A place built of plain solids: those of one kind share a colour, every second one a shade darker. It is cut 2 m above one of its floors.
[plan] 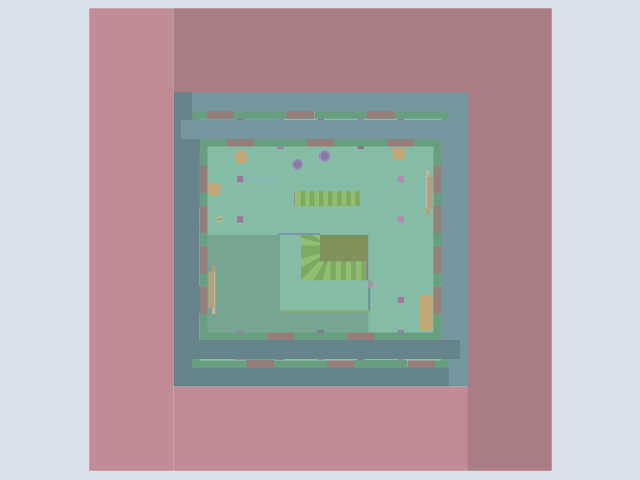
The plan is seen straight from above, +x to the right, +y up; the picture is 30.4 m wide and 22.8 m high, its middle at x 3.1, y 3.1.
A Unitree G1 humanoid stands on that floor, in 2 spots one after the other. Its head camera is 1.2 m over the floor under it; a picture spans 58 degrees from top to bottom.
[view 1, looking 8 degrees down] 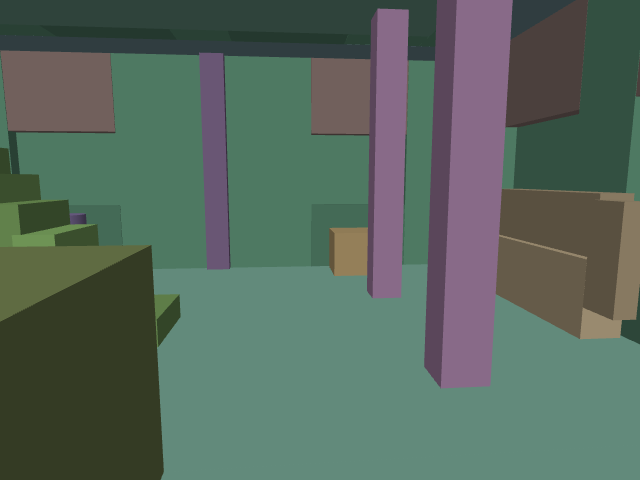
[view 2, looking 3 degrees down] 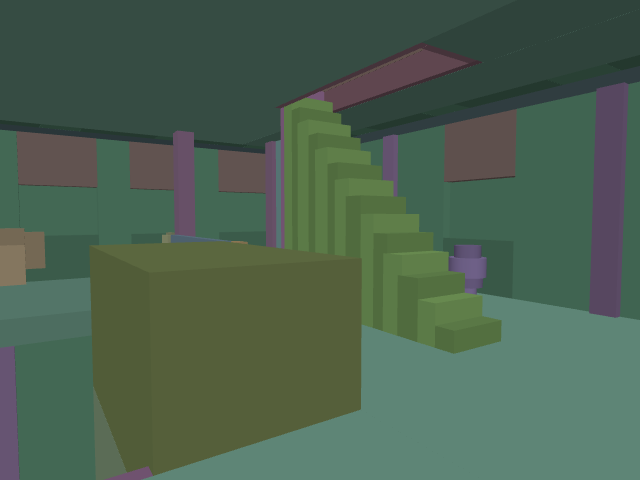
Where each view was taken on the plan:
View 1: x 5.89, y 1.64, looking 85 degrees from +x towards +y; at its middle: wall_storey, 5.98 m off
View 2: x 7.45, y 1.64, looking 146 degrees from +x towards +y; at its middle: step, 5.50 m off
